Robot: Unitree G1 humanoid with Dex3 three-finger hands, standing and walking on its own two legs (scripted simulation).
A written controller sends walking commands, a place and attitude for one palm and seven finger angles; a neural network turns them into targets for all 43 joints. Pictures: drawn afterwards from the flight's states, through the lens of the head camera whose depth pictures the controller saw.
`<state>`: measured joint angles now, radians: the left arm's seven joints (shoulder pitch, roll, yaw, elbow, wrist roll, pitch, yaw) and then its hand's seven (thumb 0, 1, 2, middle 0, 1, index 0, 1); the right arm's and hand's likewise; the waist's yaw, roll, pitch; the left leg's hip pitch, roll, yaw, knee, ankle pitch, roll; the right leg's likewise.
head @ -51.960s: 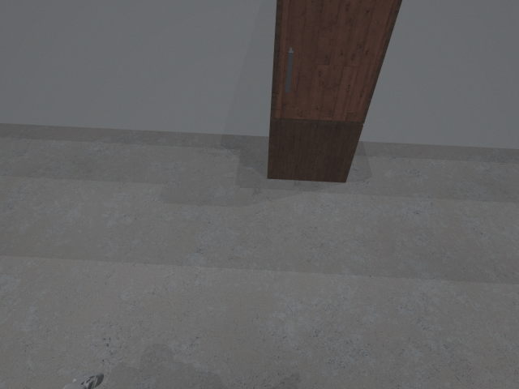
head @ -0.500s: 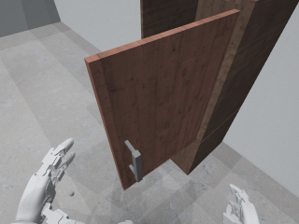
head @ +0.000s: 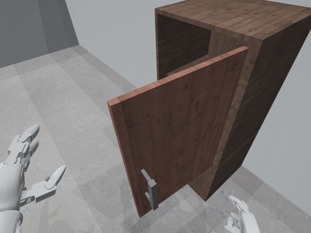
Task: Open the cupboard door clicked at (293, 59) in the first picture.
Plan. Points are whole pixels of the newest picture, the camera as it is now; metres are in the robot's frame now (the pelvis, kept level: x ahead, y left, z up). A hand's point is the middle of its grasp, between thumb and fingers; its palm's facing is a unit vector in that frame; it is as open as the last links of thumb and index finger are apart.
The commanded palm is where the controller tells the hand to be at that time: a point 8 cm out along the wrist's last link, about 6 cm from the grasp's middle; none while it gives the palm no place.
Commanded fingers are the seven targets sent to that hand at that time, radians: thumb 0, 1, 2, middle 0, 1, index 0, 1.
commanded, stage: draw the hand back to the body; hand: left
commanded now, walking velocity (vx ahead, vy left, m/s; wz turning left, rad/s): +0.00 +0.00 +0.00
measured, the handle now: (149, 190) +0.28 +0.06 -0.09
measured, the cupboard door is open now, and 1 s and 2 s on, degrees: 85 85 85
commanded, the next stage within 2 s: step back with the hand held close in 0.50 s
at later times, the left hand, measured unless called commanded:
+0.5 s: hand (39, 171) +0.18 +0.24 +0.17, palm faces +0.43 -0.80 -0.41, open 7.5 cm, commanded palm +0.13 +0.28 +0.18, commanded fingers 0.00 0.90 0.90 -0.20 -0.30 -0.20 -0.30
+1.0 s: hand (40, 173) +0.17 +0.24 +0.17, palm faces +0.30 -0.78 -0.54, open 7.4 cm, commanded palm +0.12 +0.29 +0.19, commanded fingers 0.00 0.90 0.90 -0.20 -0.30 -0.20 -0.30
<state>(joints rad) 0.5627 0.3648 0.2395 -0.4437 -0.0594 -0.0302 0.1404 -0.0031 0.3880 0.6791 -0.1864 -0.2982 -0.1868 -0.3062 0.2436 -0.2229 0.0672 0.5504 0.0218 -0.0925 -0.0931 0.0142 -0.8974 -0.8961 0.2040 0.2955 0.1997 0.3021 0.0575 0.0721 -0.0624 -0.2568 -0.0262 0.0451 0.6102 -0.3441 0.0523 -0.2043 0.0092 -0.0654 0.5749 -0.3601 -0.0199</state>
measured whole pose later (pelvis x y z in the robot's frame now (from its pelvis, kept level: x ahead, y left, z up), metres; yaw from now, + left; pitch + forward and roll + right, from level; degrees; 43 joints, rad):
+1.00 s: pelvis -0.04 -0.01 +0.01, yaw -3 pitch +0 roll +0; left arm 0.57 0.44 0.39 -0.47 -0.05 -0.15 0.12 0.01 0.89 0.90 -0.21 -0.30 -0.21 -0.31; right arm 0.17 -0.25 -0.01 0.56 0.01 0.00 -0.09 0.01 -0.90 -0.90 0.20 0.30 0.20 0.30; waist 0.00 0.04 0.03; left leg -0.24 -0.01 0.09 0.45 -0.21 0.04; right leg -0.22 0.03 -0.03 0.45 -0.22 -0.03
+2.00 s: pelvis -0.22 -0.02 +0.00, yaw -4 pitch +2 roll +1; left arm 0.63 0.45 0.48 -0.50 -0.07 -0.17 0.16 0.00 0.88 0.90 -0.21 -0.30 -0.21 -0.31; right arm 0.25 -0.26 0.00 0.63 0.03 -0.03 -0.07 0.01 -0.90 -0.90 0.20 0.30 0.20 0.30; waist 0.02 -0.02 -0.09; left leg -0.37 -0.01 0.06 0.61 -0.20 0.03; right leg -0.09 0.07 0.02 0.49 -0.43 -0.07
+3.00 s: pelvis -0.28 -0.01 +0.00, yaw +1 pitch -2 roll +1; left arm 0.26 0.17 0.00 0.75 0.02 0.06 0.00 0.01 0.91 0.90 -0.19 -0.30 -0.19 -0.30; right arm 0.20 -0.25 -0.02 0.88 -0.03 0.03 0.00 0.01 -0.90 -0.90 0.20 0.29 0.20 0.30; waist -0.03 -0.04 0.06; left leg -0.25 0.03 0.02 0.60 -0.31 -0.03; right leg -0.29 -0.02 -0.13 0.64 -0.33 -0.07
